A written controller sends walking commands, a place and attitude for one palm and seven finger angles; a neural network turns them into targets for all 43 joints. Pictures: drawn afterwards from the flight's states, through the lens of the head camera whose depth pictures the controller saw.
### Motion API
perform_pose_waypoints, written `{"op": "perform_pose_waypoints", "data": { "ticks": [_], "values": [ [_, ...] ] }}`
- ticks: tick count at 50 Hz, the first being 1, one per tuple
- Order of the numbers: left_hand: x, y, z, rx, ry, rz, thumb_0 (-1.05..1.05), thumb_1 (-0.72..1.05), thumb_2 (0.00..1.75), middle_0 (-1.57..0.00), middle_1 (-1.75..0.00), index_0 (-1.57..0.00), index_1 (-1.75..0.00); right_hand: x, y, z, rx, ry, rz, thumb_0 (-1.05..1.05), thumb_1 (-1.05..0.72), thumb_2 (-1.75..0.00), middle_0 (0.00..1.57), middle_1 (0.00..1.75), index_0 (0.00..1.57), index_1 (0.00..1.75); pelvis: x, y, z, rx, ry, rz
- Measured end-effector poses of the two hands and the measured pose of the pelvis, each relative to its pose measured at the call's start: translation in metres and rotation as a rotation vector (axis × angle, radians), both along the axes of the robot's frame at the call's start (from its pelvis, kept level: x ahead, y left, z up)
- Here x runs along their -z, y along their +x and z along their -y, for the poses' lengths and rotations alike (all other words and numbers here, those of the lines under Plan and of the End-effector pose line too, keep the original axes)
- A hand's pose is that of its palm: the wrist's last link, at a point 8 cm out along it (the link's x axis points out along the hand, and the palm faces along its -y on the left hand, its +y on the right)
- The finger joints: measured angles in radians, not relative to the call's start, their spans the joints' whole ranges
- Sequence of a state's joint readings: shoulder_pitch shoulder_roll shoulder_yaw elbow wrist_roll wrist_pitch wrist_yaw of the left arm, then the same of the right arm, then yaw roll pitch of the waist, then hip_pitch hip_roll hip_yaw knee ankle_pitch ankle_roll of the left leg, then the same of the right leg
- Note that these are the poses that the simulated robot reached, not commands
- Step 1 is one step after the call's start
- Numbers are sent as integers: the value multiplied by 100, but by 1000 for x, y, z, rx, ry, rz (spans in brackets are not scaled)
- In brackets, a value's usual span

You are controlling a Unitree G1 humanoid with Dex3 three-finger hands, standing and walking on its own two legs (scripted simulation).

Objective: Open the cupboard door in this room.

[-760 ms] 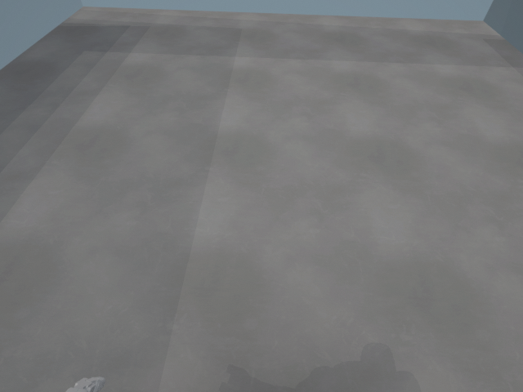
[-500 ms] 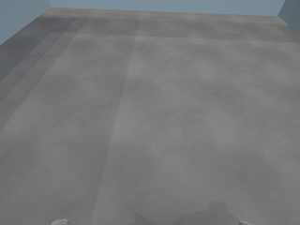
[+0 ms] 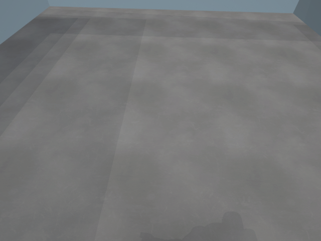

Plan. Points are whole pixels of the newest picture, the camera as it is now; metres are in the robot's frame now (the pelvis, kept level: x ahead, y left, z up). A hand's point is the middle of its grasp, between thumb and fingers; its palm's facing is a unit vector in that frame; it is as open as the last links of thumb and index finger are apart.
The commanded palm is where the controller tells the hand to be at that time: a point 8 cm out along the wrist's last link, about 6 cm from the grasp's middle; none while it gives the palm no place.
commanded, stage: stand and wait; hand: left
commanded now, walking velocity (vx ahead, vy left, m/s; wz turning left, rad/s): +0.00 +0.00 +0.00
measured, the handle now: out of the picture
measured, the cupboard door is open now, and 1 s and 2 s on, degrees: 0 0 0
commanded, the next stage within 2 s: turn or walk to find it in 0.14 s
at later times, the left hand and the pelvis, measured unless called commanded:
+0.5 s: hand out of the picture +0.05 +0.22 -0.18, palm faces +0.04 -0.97 -0.26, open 7.4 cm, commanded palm none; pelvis -0.01 +0.01 -0.01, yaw +5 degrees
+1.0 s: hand out of the picture -0.04 +0.18 -0.16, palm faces +0.29 -0.92 -0.27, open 7.4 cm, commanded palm none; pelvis -0.04 -0.03 -0.01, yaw +18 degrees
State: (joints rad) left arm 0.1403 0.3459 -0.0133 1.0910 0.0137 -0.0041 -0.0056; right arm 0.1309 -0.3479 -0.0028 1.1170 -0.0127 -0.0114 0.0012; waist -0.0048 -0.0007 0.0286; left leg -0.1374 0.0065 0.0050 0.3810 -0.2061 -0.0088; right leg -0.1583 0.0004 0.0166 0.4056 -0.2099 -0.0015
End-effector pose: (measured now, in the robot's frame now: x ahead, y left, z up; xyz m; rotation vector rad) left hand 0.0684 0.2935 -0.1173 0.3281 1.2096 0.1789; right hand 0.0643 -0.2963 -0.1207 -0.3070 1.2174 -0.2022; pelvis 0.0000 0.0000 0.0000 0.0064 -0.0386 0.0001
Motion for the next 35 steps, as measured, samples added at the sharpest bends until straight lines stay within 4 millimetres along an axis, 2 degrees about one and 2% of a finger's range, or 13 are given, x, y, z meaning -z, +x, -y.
{"op": "perform_pose_waypoints", "data": {
  "ticks": [16,20,27,31,35],
  "values": [
    [3,2,8,-20,-9,29,0,91,90,-21,-30,-20,-30,5,-2,-6,-19,15,-14,1,-90,-90,20,30,20,30,3,-5,2,-29,-2,-15],
    [13,-9,17,-50,-37,19,0,91,90,-20,-30,-20,-30,13,-4,-21,-32,41,-37,1,-90,-90,20,30,20,30,7,-8,-1,-53,-8,-24],
    [37,-39,25,-108,-104,-26,0,91,90,-21,-30,-20,-30,25,-14,-60,-50,88,-66,1,-90,-90,20,30,20,30,17,-13,-13,-91,-7,-33],
    [35,-52,28,-150,-108,-38,0,91,90,-21,-30,-20,-30,25,-23,-74,-65,118,-84,0,-90,-90,20,30,20,30,13,-19,-10,-122,-10,-44],
    [25,-60,35,-193,-100,-13,0,91,90,-20,-30,-20,-30,26,-26,-73,-84,134,-105,1,-90,-90,20,30,20,30,9,-24,-2,-157,-19,-54]
  ]
}}
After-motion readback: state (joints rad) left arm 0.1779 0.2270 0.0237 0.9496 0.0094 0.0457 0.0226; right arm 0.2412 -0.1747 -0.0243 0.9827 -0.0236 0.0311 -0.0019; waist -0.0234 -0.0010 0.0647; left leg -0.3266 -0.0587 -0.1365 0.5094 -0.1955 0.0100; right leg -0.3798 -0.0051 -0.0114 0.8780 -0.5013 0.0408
